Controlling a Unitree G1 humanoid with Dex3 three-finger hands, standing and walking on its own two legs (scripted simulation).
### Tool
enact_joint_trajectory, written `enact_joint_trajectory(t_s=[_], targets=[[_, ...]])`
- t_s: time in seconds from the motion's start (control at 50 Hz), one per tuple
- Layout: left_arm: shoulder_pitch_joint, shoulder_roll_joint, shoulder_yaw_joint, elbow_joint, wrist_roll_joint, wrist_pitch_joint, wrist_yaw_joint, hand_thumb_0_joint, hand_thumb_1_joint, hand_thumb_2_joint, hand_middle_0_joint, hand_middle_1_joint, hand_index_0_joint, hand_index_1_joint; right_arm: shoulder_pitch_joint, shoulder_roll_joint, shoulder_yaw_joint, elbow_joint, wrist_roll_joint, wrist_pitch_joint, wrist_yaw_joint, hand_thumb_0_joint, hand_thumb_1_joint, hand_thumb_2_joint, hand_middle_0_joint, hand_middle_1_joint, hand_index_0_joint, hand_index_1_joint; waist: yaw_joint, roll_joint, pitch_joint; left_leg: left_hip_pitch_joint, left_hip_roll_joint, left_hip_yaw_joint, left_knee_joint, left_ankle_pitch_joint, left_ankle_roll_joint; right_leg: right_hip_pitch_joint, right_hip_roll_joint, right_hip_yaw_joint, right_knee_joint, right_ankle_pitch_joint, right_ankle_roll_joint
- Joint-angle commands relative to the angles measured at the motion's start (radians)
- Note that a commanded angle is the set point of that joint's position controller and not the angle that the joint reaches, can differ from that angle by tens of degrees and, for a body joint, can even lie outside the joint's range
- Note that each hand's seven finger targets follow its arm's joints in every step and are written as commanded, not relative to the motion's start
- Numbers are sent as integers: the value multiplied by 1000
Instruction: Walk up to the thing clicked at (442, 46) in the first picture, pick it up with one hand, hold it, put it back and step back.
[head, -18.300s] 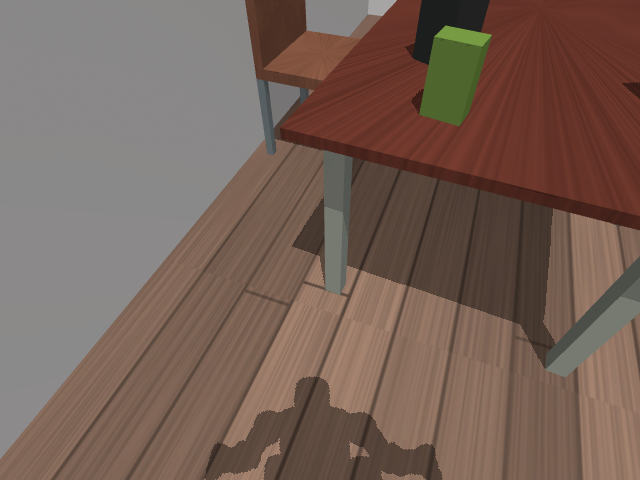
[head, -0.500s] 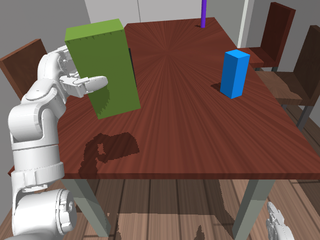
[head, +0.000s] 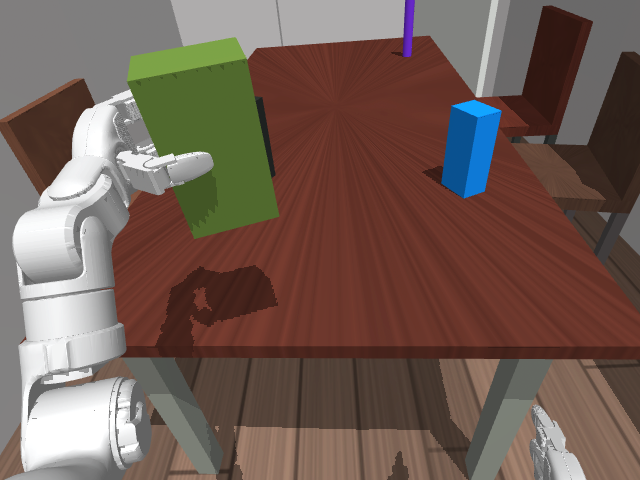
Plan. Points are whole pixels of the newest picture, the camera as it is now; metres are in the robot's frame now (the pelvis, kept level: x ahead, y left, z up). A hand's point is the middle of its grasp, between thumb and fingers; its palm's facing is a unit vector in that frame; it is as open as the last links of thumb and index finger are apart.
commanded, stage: hold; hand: left
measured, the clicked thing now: (213, 145) +0.36 +0.14 +0.31
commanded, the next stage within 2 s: crouch in 0.78 s
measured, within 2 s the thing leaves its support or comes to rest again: neither
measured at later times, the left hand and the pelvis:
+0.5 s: hand (173, 140) +0.36 +0.18 +0.32, palm faces +0.16 -0.99 +0.02, open 10.6 cm; pelvis -0.01 +0.00 +0.00, yaw +0 degrees
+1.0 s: hand (175, 142) +0.36 +0.18 +0.32, palm faces +0.16 -0.99 +0.03, open 10.6 cm; pelvis +0.00 -0.01 +0.00, yaw +0 degrees
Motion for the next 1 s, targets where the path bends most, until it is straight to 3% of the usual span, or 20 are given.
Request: enact_joint_trajectory(t_s=[0.0, 0.1, 0.16, 0.18, 0.34, 0.38, 0.42, 0.46, 0.48, 0.54, 0.56, 0.62, 0.66, 0.72, 0.78, 0.8, 0.82, 0.86, 0.9, 0.98], targets=[[-515, 204, 32, -170, -10, -76, -2, 0, -73, 1304, -1303, -1476, -1336, -1479, -158, -90, -21, -157, -1, -66, -2, 0, 553, -52, 48, 50, 49, 50, 1, -52, -151, 72, -28, 20, -93, 94, 15, -6, 19, -27, -114, 80, -12], [-522, 207, 40, -128, -7, -75, -1, 0, -89, 1310, -1290, -1474, -1322, -1477, -140, -110, -46, -164, -3, -67, -1, 0, 554, -52, 48, 50, 49, 50, -6, -63, -169, 83, -24, 19, -95, 107, 12, -2, 23, -29, -112, 90, -13], [-500, 223, 58, -115, -11, -73, 0, 0, -105, 1319, -1300, -1484, -1331, -1489, -137, -98, -26, -175, 0, -69, 4, 0, 548, -54, 48, 50, 49, 50, 2, -83, -153, 71, -20, 13, -95, 106, 14, 2, 25, -31, -111, 90, -12], [-545, 217, 36, -189, -9, -82, 0, 0, -96, 1313, -1290, -1475, -1323, -1479, -153, -92, -27, -178, 2, -66, 7, 0, 554, -52, 48, 50, 49, 50, 3, -34, -194, 91, -23, 17, -97, 117, 11, 3, 23, -29, -108, 101, -15], [-550, 209, 28, -197, -5, -84, 4, 0, -101, 1301, -1280, -1463, -1313, -1466, -151, -91, -21, -176, -1, -66, 4, 0, 549, -53, 48, 50, 49, 50, 0, -30, -174, 80, -16, 8, -106, 82, 10, -4, 27, -32, -109, 74, -16], [-534, 250, 66, -169, -10, -82, 5, 0, -103, 1295, -1273, -1458, -1306, -1461, -166, -109, -33, -191, 1, -71, -1, 0, 547, -54, 48, 50, 49, 50, -2, -48, -170, 78, -16, 6, -107, 63, 12, -1, 27, -31, -113, 58, -13], [-540, 216, 38, -182, -6, -85, 6, 0, -79, 1299, -1280, -1458, -1312, -1462, -156, -94, -28, -164, -2, -70, -2, 0, 549, -54, 48, 50, 49, 50, -2, -39, -171, 75, -19, 13, -108, 61, 11, -7, 26, -30, -115, 51, -15], [-514, 245, 75, -150, -10, -83, 8, 0, -83, 1312, -1294, -1475, -1326, -1479, -169, -110, -38, -190, -1, -73, -6, 0, 546, -55, 48, 50, 49, 50, -3, -69, -178, 71, -22, 14, -102, 57, 15, 8, 24, -28, -119, 52, -10], [-509, 203, 36, -161, -12, -80, 2, 0, -77, 1303, -1284, -1464, -1316, -1467, -148, -83, -19, -144, -1, -71, -1, 0, 551, -53, 48, 50, 49, 50, 1, -50, -144, 58, -23, 17, -105, 52, 13, -3, 25, -32, -118, 42, -13], [-484, 221, 54, -152, -14, -80, -3, 0, -61, 1311, -1291, -1472, -1324, -1474, -166, -102, -30, -190, 1, -75, -5, 0, 550, -53, 48, 50, 49, 50, -7, -78, -163, 66, -26, 20, -98, 69, 17, -5, 23, -26, -120, 58, -11], [-511, 193, 21, -172, -12, -80, -5, 0, -63, 1311, -1289, -1463, -1319, -1468, -150, -81, -10, -152, -1, -70, -3, 0, 553, -53, 48, 50, 49, 50, -5, -57, -150, 65, -26, 21, -101, 68, 15, -11, 24, -28, -121, 55, -14], [-525, 278, 91, -174, -11, -83, 3, 0, -70, 1315, -1295, -1476, -1327, -1479, -177, -115, -34, -199, 0, -72, -7, 0, 549, -53, 48, 50, 49, 50, -5, -77, -177, 71, -29, 22, -97, 66, 18, 3, 20, -23, -121, 56, -10], [-503, 197, 38, -162, -14, -81, 0, 0, -73, 1307, -1286, -1472, -1320, -1474, -135, -78, -8, -157, -2, -71, -4, 0, 551, -53, 48, 50, 49, 50, -2, -58, -144, 68, -25, 21, -101, 62, 14, -12, 23, -28, -118, 47, -13], [-513, 239, 61, -171, -11, -91, -2, 0, -55, 1312, -1291, -1469, -1322, -1473, -153, -103, -26, -183, -1, -76, -8, 0, 551, -53, 48, 50, 49, 50, -9, -59, -187, 87, -25, 17, -92, 87, 15, -4, 23, -28, -111, 75, -12], [-505, 199, 31, -176, -10, -93, -2, 0, -65, 1296, -1270, -1452, -1301, -1456, -131, -86, -19, -168, -1, -74, -5, 0, 549, -54, 48, 50, 49, 50, -4, -47, -162, 83, -22, 17, -95, 97, 10, -12, 26, -30, -106, 82, -15], [-504, 251, 74, -196, -11, -95, 0, 0, -56, 1301, -1285, -1461, -1315, -1465, -167, -106, -27, -218, 0, -78, -9, 0, 547, -54, 48, 50, 49, 50, -1, -49, -191, 95, -21, 12, -94, 97, 11, 2, 25, -31, -104, 85, -12], [-516, 213, 32, -182, -7, -93, -5, 0, -46, 1309, -1286, -1467, -1317, -1470, -142, -96, -27, -178, 0, -75, -7, 0, 552, -53, 48, 50, 49, 50, -10, -35, -186, 92, -23, 15, -93, 104, 11, -8, 26, -30, -103, 90, -16], [-518, 249, 77, -184, -14, -95, -4, 0, -52, 1393, -1377, -1552, -1394, -1558, -158, -105, -26, -213, -1, -76, -9, 0, 538, -63, 49, 51, 49, 51, -8, -63, -196, 93, -25, 18, -86, 109, 16, 12, 22, -26, -108, 98, -10], [-521, 195, 24, -155, -12, -90, -8, 0, -54, 1286, -1332, -1460, -1354, -1466, -128, -84, -22, -145, -1, -72, -8, 0, 591, -39, 50, 50, 49, 50, -16, -40, -162, 83, -30, 23, -86, 105, 15, -14, 21, -24, -104, 95, -14], [-503, 231, 67, -61, -11, -92, 6, 0, -76, 1299, -1369, -1495, -1394, -1500, -159, -112, -33, -194, -3, -78, -13, 0, 589, -39, 49, 50, 49, 50, -15, -95, -136, 60, -28, 21, -95, 75, 18, -13, 21, -23, -117, 73, -8]])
